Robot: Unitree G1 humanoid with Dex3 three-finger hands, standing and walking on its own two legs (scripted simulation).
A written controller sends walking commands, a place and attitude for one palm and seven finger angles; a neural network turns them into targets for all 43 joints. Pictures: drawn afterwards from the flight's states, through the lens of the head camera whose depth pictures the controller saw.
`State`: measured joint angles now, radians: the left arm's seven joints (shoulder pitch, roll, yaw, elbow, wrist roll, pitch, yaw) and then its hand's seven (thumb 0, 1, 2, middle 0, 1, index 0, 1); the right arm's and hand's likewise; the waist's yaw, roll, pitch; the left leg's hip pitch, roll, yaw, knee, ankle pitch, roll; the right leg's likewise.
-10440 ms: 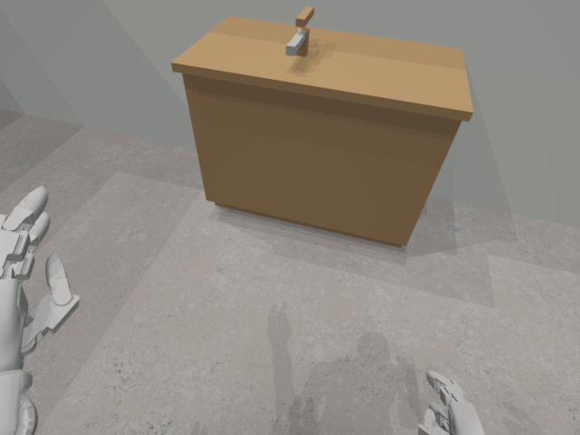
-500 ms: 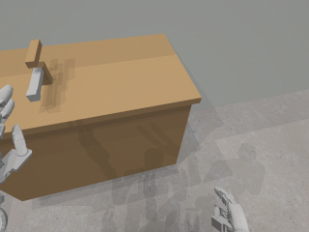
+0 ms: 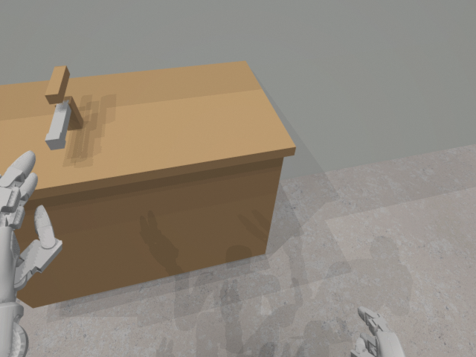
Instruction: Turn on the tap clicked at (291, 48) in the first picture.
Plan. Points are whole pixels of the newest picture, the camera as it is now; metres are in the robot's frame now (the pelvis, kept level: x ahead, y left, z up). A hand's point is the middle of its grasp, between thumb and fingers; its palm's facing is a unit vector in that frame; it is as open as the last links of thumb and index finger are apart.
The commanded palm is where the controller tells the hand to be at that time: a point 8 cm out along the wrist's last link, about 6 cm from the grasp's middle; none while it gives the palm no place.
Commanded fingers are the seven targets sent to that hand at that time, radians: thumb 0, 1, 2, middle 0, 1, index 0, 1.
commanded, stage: come to a stop and stand still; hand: left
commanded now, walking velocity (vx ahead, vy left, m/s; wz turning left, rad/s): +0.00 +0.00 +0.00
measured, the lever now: (55, 141) +0.52 +0.44 +0.05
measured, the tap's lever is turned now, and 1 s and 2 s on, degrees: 0 0 0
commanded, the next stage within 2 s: look again from close up in 0.20 s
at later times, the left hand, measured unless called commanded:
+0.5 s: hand (34, 211) +0.25 +0.28 +0.17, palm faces +0.38 -0.85 -0.37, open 7.4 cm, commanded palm +0.17 +0.31 +0.18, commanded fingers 0.00 0.90 0.90 -0.20 -0.30 -0.20 -0.30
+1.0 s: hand (34, 188) +0.30 +0.32 +0.15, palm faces +0.34 -0.87 -0.35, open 7.4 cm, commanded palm +0.24 +0.35 +0.18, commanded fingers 0.00 0.90 0.90 -0.20 -0.30 -0.20 -0.30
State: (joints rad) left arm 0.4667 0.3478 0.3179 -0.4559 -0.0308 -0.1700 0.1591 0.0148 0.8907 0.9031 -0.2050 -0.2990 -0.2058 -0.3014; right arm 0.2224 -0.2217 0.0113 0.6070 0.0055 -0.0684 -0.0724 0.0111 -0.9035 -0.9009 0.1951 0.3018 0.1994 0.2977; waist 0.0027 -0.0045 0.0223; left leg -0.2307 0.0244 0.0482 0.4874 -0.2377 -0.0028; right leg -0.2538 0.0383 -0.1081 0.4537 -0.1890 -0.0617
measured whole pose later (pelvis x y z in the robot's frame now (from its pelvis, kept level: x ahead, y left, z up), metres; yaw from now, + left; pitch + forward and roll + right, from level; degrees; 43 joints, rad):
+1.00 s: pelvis +0.07 +0.08 -0.01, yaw -2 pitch +0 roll -3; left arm 0.40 0.37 0.35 -0.44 -0.04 -0.21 0.09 0.01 0.89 0.90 -0.21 -0.30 -0.21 -0.30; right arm 0.19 -0.18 0.04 0.53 -0.01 -0.11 0.00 0.01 -0.90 -0.90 0.20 0.30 0.20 0.30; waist 0.01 -0.01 0.01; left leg -0.19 -0.04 0.08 0.60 -0.41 0.10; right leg -0.21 -0.01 -0.05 0.54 -0.32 0.00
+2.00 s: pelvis +0.17 +0.18 -0.01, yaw -3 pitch -1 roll +0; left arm 0.44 0.38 0.39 -0.53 -0.02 -0.22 0.11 0.01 0.89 0.90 -0.20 -0.30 -0.21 -0.30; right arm 0.23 -0.15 0.05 0.59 0.00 -0.15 -0.01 0.01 -0.90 -0.90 0.20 0.30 0.21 0.30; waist 0.02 0.00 0.05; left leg -0.32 0.07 0.06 0.61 -0.28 -0.03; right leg -0.31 0.02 -0.08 0.57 -0.25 -0.03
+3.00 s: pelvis +0.16 +0.23 +0.00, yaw -4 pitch -3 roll -1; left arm 0.34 0.38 0.41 -0.42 -0.03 -0.27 0.11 0.02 0.89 0.90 -0.21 -0.30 -0.21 -0.30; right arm 0.27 -0.19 0.03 0.61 0.02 -0.19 -0.01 0.01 -0.90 -0.90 0.20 0.30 0.20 0.30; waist 0.03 -0.04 0.07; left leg -0.25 -0.02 0.06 0.51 -0.22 0.06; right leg -0.25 -0.01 -0.01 0.45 -0.17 0.01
